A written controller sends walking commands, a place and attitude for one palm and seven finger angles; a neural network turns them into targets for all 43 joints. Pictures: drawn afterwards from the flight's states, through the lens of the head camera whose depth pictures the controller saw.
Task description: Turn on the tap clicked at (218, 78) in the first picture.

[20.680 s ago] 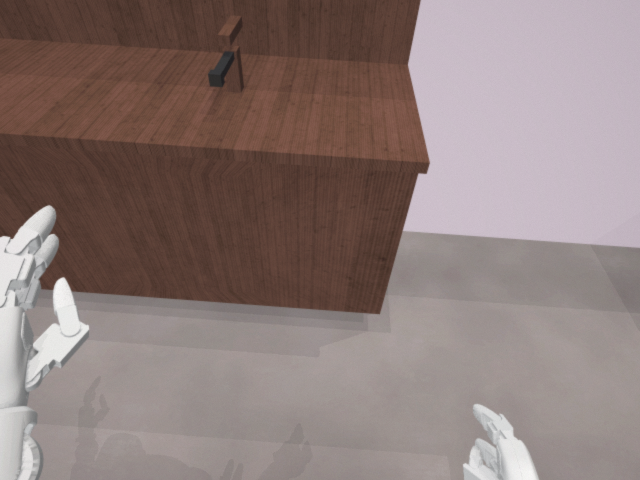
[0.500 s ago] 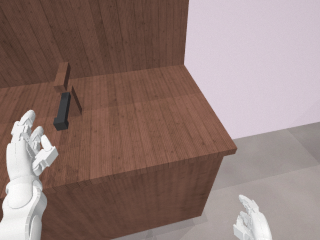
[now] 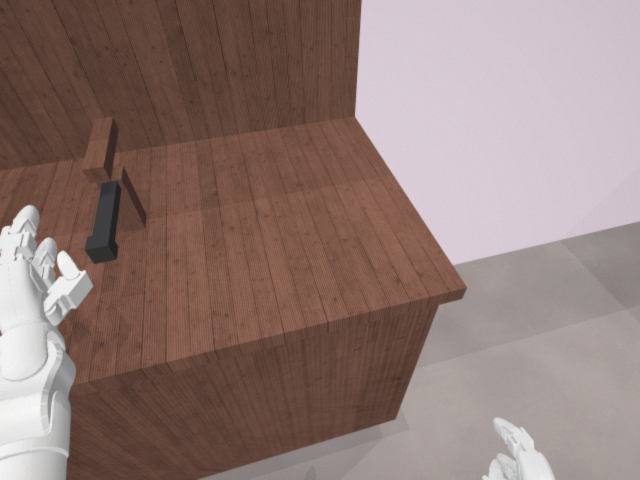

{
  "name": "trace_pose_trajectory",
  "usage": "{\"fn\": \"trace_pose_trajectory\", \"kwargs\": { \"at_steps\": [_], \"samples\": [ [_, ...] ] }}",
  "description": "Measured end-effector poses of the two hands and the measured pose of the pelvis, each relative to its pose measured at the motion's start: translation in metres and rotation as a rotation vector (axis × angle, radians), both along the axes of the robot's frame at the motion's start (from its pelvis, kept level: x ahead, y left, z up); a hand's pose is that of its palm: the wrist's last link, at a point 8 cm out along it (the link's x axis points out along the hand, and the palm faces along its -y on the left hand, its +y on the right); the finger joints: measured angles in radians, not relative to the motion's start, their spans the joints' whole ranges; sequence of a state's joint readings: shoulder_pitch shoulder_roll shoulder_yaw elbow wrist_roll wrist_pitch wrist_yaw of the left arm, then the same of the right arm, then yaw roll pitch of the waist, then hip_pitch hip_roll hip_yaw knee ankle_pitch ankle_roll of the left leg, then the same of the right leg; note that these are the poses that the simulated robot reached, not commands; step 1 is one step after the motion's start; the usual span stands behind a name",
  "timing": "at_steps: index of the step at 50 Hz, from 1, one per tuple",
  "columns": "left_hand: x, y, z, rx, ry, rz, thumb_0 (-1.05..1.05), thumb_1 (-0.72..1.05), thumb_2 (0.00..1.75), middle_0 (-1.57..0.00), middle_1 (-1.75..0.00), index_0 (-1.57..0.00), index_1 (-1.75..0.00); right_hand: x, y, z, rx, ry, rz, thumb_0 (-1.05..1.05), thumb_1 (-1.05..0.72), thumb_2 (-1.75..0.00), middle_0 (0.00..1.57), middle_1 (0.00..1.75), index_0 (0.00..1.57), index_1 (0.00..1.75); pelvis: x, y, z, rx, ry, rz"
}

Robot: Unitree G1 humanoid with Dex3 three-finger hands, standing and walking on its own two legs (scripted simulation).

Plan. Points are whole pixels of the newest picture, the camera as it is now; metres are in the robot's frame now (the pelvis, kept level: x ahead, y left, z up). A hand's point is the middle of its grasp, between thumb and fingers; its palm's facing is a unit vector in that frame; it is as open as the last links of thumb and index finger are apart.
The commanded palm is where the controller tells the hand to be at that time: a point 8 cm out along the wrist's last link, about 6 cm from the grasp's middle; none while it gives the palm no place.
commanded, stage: reach beside the lever's end, fingers flat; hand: left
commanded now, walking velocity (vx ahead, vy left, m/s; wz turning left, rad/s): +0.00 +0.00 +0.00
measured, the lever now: (102, 248) +0.36 +0.32 +0.10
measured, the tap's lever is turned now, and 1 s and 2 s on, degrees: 0 0 21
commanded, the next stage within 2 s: push the lever round in 0.72 s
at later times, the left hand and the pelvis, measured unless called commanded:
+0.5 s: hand (85, 261) +0.34 +0.33 +0.10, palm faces +0.53 -0.84 -0.11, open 7.8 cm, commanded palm +0.29 +0.36 +0.10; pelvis +0.00 +0.00 -0.01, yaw +0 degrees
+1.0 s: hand (91, 265) +0.34 +0.33 +0.10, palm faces +0.52 -0.85 -0.08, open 7.8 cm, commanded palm +0.29 +0.36 +0.10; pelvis +0.01 +0.02 +0.00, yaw +0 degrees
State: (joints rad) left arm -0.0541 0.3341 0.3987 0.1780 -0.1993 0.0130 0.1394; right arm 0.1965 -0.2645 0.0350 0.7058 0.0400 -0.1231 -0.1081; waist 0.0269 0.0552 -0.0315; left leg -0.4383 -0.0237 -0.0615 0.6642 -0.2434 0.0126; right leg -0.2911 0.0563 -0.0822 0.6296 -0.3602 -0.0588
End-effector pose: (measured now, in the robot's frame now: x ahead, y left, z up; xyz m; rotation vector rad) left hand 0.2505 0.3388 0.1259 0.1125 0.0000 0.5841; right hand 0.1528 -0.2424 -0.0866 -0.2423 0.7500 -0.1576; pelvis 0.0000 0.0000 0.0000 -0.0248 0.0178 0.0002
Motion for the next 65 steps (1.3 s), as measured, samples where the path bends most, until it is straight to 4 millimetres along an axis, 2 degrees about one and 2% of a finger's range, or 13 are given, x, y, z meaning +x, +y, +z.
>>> {"fn": "trace_pose_trajectory", "kwargs": {
  "at_steps": [5,20,26,33,39,44,54,65],
  "samples": [
    [0.008,0.004,-0.004,-0.005,0.004,-0.003,0.02,0.9,0.9,-0.16,-0.18,-0.16,-0.17,-0.005,-0.004,-0.003,-0.002,0.017,-0.013,0.01,-0.9,-0.9,0.2,0.3,0.2,0.3,0.002,-0.001,-0.001,0.001,0.015,-0.003],
    [0.031,0.036,-0.013,-0.017,0.024,0.011,0.01,0.9,0.9,-0.15,-0.16,-0.16,-0.15,-0.024,-0.013,-0.011,-0.027,0.094,-0.047,0.01,-0.9,-0.9,0.2,0.3,0.2,0.3,0.003,0.0,-0.005,-0.009,0.061,-0.004],
    [0.04,0.026,-0.018,-0.011,0.012,-0.033,0.02,0.9,0.9,-0.15,-0.15,-0.15,-0.15,-0.03,-0.012,-0.013,-0.028,0.112,-0.055,0.01,-0.9,-0.9,0.2,0.3,0.2,0.3,0.005,0.005,-0.005,-0.012,0.074,-0.008],
    [0.041,0.031,-0.025,-0.028,0.021,-0.001,0.01,0.9,0.9,-0.15,-0.15,-0.16,-0.15,-0.029,-0.006,-0.011,-0.023,0.109,-0.065,0.01,-0.9,-0.9,0.2,0.3,0.2,0.3,0.009,0.008,-0.005,-0.011,0.075,-0.014],
    [0.04,0.039,-0.02,-0.005,0.006,0.012,0.02,0.9,0.9,-0.15,-0.15,-0.16,-0.15,-0.021,0.001,-0.009,-0.024,0.1,-0.048,0.01,-0.9,-0.9,0.2,0.3,0.2,0.3,0.011,0.012,-0.005,-0.016,0.074,-0.011],
    [0.04,0.034,-0.016,-0.005,-0.01,-0.027,0.02,0.9,0.9,-0.15,-0.15,-0.15,-0.15,-0.013,0.006,-0.009,-0.015,0.085,-0.035,0.01,-0.9,-0.9,0.2,0.3,0.2,0.3,0.012,0.016,-0.005,-0.017,0.072,-0.008],
    [0.037,0.02,-0.027,-0.032,0.007,-0.012,0.02,0.9,0.9,-0.15,-0.15,-0.16,-0.15,0.003,0.014,-0.002,-0.008,0.042,-0.008,0.01,-0.9,-0.9,0.2,0.3,0.2,0.3,0.013,0.017,-0.004,-0.013,0.064,-0.007],
    [0.035,0.009,-0.017,-0.022,-0.012,-0.027,0.02,0.91,0.9,-0.15,-0.15,-0.16,-0.15,0.003,0.013,-0.004,0.005,0.04,-0.001,0.01,-0.9,-0.9,0.2,0.3,0.2,0.3,0.01,0.013,-0.004,-0.013,0.049,0.001]
  ]
}}
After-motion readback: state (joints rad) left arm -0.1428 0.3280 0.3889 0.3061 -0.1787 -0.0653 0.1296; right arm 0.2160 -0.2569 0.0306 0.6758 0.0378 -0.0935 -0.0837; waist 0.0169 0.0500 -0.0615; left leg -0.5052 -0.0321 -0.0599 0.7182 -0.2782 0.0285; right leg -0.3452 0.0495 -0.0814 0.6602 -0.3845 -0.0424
